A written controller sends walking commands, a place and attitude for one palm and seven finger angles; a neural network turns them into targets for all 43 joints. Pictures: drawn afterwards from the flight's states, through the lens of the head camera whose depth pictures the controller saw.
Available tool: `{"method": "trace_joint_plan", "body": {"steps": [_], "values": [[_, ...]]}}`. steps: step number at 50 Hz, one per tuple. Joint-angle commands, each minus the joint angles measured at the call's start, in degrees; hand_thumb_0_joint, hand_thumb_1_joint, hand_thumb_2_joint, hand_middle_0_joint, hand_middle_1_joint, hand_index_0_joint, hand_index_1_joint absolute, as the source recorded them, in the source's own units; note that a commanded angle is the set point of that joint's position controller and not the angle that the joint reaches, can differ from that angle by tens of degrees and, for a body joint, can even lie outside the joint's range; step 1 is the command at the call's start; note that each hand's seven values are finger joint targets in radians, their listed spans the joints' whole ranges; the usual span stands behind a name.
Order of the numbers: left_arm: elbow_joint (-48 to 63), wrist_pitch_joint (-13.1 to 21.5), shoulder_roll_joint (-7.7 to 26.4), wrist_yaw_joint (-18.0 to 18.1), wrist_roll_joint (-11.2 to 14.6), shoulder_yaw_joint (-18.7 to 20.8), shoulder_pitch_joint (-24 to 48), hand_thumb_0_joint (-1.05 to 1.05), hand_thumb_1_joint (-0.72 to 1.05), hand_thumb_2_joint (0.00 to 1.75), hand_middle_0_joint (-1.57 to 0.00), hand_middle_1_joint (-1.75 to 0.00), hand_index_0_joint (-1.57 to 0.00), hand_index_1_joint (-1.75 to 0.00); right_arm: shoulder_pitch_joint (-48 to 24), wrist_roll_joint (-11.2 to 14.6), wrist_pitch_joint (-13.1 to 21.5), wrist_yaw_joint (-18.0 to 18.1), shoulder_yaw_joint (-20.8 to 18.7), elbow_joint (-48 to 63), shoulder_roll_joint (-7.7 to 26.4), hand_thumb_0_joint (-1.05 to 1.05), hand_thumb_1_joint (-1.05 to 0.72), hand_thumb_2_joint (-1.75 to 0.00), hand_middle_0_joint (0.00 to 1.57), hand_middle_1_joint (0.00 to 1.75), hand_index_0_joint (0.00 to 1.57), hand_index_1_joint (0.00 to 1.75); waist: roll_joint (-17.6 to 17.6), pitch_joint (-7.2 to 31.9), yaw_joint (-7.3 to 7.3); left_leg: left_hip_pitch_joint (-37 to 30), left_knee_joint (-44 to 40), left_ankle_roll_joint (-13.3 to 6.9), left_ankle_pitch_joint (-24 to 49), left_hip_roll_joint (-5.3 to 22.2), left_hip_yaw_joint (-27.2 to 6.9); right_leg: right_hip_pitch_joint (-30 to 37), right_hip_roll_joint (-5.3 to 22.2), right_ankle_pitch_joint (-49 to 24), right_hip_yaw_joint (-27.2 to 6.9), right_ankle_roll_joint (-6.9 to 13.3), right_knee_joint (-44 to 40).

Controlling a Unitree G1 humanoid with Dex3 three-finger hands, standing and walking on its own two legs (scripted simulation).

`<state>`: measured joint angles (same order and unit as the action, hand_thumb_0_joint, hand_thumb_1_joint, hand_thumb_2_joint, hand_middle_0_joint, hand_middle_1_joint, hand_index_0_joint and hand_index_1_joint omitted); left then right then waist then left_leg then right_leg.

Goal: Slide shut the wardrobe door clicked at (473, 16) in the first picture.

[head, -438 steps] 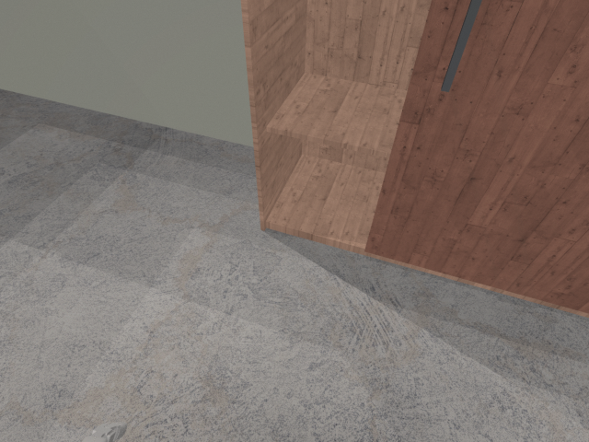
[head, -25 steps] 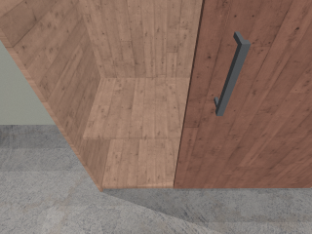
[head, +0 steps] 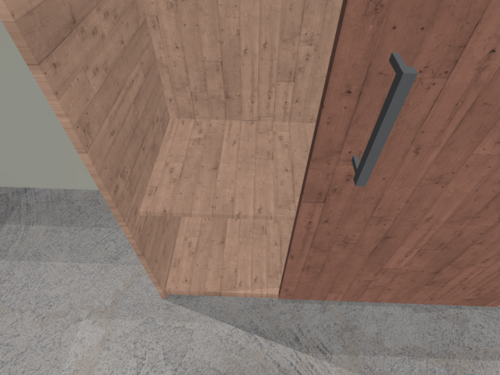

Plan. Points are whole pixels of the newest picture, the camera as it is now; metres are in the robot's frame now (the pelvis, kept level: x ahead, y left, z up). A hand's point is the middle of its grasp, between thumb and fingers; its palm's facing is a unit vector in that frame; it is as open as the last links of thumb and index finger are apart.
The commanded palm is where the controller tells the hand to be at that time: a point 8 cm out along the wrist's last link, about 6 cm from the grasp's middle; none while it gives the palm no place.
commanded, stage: come to a stop and stand still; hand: right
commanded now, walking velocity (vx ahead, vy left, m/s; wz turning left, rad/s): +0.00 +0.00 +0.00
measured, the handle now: (376, 127) +0.47 -0.17 +0.16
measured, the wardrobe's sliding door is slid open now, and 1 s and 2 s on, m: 0.45 0.45 0.45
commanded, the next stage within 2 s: look again from close up in 1.00 s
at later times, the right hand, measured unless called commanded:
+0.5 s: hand out of the picture -0.04 -0.23 -0.18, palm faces +0.02 +0.98 -0.17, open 7.4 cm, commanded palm none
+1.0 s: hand out of the picture -0.04 -0.21 -0.18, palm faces +0.02 +0.99 -0.12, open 7.4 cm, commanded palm none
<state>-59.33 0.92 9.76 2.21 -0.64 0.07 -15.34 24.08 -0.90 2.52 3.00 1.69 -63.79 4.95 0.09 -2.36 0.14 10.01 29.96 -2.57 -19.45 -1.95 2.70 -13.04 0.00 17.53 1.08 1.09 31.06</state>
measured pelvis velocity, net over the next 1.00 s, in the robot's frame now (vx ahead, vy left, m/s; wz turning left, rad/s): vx -0.01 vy -0.06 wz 0.01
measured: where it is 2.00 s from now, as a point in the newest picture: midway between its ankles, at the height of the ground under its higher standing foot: outside the picture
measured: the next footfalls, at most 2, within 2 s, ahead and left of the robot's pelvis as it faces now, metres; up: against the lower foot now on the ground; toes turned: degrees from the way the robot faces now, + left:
none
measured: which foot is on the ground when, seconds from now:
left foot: down 0.00-1.00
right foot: down 0.00-1.00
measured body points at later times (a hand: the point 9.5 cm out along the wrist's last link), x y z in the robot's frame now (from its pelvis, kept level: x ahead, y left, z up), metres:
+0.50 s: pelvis -0.03 -0.05 +0.00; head -0.03 -0.07 +0.45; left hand -0.04 +0.16 -0.15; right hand -0.04 -0.28 -0.16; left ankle -0.04 +0.09 -0.73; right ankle -0.01 -0.11 -0.73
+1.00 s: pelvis -0.01 -0.06 +0.01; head -0.01 -0.09 +0.46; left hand -0.01 +0.16 -0.14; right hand -0.04 -0.27 -0.17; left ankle -0.04 +0.09 -0.73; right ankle -0.01 -0.11 -0.73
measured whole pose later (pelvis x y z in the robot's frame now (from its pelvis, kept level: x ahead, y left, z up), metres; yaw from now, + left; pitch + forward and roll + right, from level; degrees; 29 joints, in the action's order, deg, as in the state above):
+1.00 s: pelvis -0.01 -0.06 +0.01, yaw +1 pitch -1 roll +1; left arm -64.0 1.4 7.9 2.0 -0.4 -1.4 -16.9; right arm 20.5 -0.9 0.4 2.5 1.1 -63.4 7.3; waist 2.4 -0.7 -0.7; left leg 8.2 24.9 2.7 -15.8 2.8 0.3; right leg -10.6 -4.8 13.9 3.6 6.2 25.2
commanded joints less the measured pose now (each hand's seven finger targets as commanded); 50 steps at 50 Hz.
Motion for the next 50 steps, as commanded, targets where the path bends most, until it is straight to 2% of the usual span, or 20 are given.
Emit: {"method": "trace_joint_plan", "body": {"steps": [1,2,3,6,9,12,15,18,22,27,30,37,42,44,45,48,50], "values": [[1.5,0.3,2.7,0.1,0.1,0.1,-2.9,0.0,0.9,0.9,-0.2,-0.3,-0.2,-0.3,3.7,-0.2,-0.2,0.4,-1.7,2.3,7.5,0.0,-0.9,-0.9,0.2,0.3,0.2,0.3,-1.8,0.1,-0.25,0.9,-4.8,-1.0,27.3,9.1,-8.0,0.1,4.3,-12.0,-3.1,1.5,-1.9],[1.1,0.2,2.8,0.0,0.1,-0.1,-2.5,0.0,0.9,0.9,-0.2,-0.3,-0.2,-0.3,3.6,-0.3,-0.3,0.3,-1.9,2.0,8.1,0.0,-0.9,-0.9,0.2,0.3,0.2,0.3,-1.4,-0.3,-0.57,0.8,-5.1,-0.9,27.0,8.9,-7.8,-0.2,4.3,-12.4,-3.1,1.5,-1.8],[1.2,0.1,3.1,0.0,0.2,-0.1,-2.7,0.0,0.9,0.9,-0.2,-0.3,-0.2,-0.3,2.7,-0.2,-0.5,0.2,-1.7,2.1,8.1,0.0,-0.9,-0.9,0.2,0.3,0.2,0.3,-0.3,-1.2,-0.1,1.7,-5.4,-1.1,21.8,8.5,-7.5,-0.5,4.5,-10.8,-3.6,1.5,-2.7],[1.0,-0.1,3.9,-0.3,0.0,0.1,-2.9,0.0,0.9,0.9,-0.2,-0.3,-0.2,-0.3,0.9,-0.2,-1.4,0.0,-1.7,3.0,7.5,0.0,-0.9,-0.9,0.2,0.3,0.2,0.3,-0.9,-4.9,-0.39,4.7,-7.4,-0.9,3.0,6.5,-6.9,-3.5,5.1,-4.4,-5.9,2.2,-6.5],[1.5,-0.3,4.6,-0.7,-0.2,0.2,-2.8,0.0,0.9,0.9,-0.2,-0.3,-0.2,-0.3,0.3,-0.4,-1.8,-0.3,-1.9,4.1,8.0,0.0,-0.9,-0.9,0.2,0.3,0.2,0.3,-0.4,-7.5,-0.65,5.8,-7.8,-0.8,-3.7,5.9,-6.7,-7.3,4.8,4.7,-7.8,2.6,-10.2],[1.7,-0.2,5.3,-0.7,-0.4,0.4,-3.1,0.0,0.9,0.9,-0.2,-0.3,-0.2,-0.3,0.3,-0.4,-2.1,-0.6,-1.9,5.0,8.1,0.0,-0.9,-0.9,0.2,0.3,0.2,0.3,-2.6,-6.9,-1.26,3.8,-6.4,-0.4,-2.3,5.1,-5.5,-9.6,5.4,10.1,-9.8,3.2,-13.7],[2.1,0.0,6.0,-0.8,-0.4,0.4,-3.3,0.0,0.9,0.9,-0.2,-0.3,-0.2,-0.3,0.4,-0.4,-2.2,-0.8,-2.0,5.5,8.2,0.0,-0.9,-0.9,0.2,0.3,0.2,0.3,-2.3,-5.4,-1.39,2.4,-4.9,-0.1,-0.4,5.0,-4.4,-9.9,6.2,11.8,-11.4,3.5,-15.8],[2.0,0.4,6.0,-0.8,-0.2,0.4,-4.0,0.0,0.9,0.9,-0.2,-0.3,-0.2,-0.3,0.3,-0.4,-2.0,-0.9,-2.1,5.8,8.2,0.0,-0.9,-0.9,0.2,0.3,0.2,0.3,-0.8,-3.4,-1.53,1.1,-5.1,0.0,1.8,5.6,-4.5,-8.9,6.3,9.1,-11.4,3.7,-15.7],[1.1,0.6,5.7,-0.7,0.0,0.2,-4.8,0.0,0.9,0.9,-0.2,-0.3,-0.2,-0.3,0.3,-0.3,-2.0,-1.0,-1.9,5.5,8.2,0.0,-0.9,-0.9,0.2,0.3,0.2,0.3,-0.6,-3.4,-1.37,1.5,-5.9,0.2,3.3,5.9,-4.4,-7.4,6.4,6.3,-11.5,3.8,-15.8],[-0.2,1.0,5.1,-0.6,0.2,0.0,-5.6,0.0,0.9,0.9,-0.2,-0.3,-0.2,-0.3,1.2,-0.1,-1.6,-0.8,-1.7,4.4,7.9,0.0,-0.9,-0.9,0.2,0.3,0.2,0.3,0.6,-0.5,-1.05,0.7,-6.6,0.5,7.0,6.8,-4.8,-3.0,6.0,-2.9,-9.5,3.6,-13.5],[-1.0,1.2,4.9,-0.5,0.3,-0.2,-5.8,0.0,0.9,0.9,-0.2,-0.3,-0.2,-0.3,1.5,0.0,-1.6,-0.6,-1.6,3.6,7.5,0.0,-0.9,-0.9,0.2,0.3,0.2,0.3,-0.4,-0.6,-0.76,1.0,-6.6,0.8,8.5,7.1,-4.7,-1.4,5.8,-7.2,-8.6,3.3,-12.9],[-2.2,1.0,4.6,-0.3,0.4,-0.2,-5.6,0.0,0.9,0.9,-0.2,-0.3,-0.2,-0.3,2.0,-0.1,-1.9,-0.5,-1.4,2.1,7.0,0.0,-0.9,-0.9,0.2,0.3,0.2,0.3,-0.7,-3.0,-0.86,1.8,-7.0,1.2,7.4,6.9,-4.2,-1.4,6.1,-5.2,-9.0,3.4,-14.4],[-2.6,1.2,4.4,-0.2,0.5,-0.3,-5.5,0.0,0.9,0.9,-0.2,-0.3,-0.2,-0.3,2.1,-0.1,-1.7,-0.4,-1.4,1.6,6.8,0.0,-0.9,-0.9,0.2,0.3,0.2,0.3,0.6,-1.4,-0.69,0.9,-7.2,1.3,10.0,7.3,-4.3,0.7,5.8,-11.4,-7.8,3.3,-12.8],[-2.8,1.2,4.3,-0.2,0.4,-0.3,-5.3,0.0,0.9,0.9,-0.2,-0.3,-0.2,-0.3,2.1,0.0,-1.8,-0.3,-1.4,1.5,6.4,0.0,-0.9,-0.9,0.2,0.3,0.2,0.3,-0.2,-1.9,-0.62,1.0,-7.0,1.3,10.4,7.4,-4.4,1.0,5.5,-12.6,-7.6,3.1,-12.8],[-2.8,1.3,4.4,-0.1,0.4,-0.3,-5.5,0.0,0.9,0.9,-0.2,-0.3,-0.2,-0.3,2.2,0.0,-1.8,-0.3,-1.5,1.5,6.4,0.0,-0.9,-0.9,0.2,0.3,0.2,0.3,-0.8,-0.8,-0.64,0.8,-6.9,1.4,10.3,7.4,-4.3,1.9,5.7,-13.6,-7.6,3.1,-12.8],[-2.9,1.3,4.3,-0.1,0.4,-0.4,-5.3,0.0,0.9,0.9,-0.2,-0.3,-0.2,-0.3,2.1,0.0,-1.8,-0.2,-1.4,1.4,6.4,0.0,-0.9,-0.9,0.2,0.3,0.2,0.3,0.4,-1.3,-0.67,0.4,-7.1,1.5,11.5,7.5,-4.3,2.0,5.6,-16.2,-7.3,3.0,-12.1],[-3.3,1.3,4.4,0.0,0.4,-0.4,-5.5,0.0,0.9,0.9,-0.2,-0.3,-0.2,-0.3,1.9,0.1,-1.9,-0.2,-1.5,1.3,6.5,0.0,-0.9,-0.9,0.2,0.3,0.2,0.3,-0.5,-0.9,-0.65,0.2,-6.9,1.6,11.3,7.4,-4.2,2.6,5.7,-17.6,-7.4,2.9,-12.1]]}}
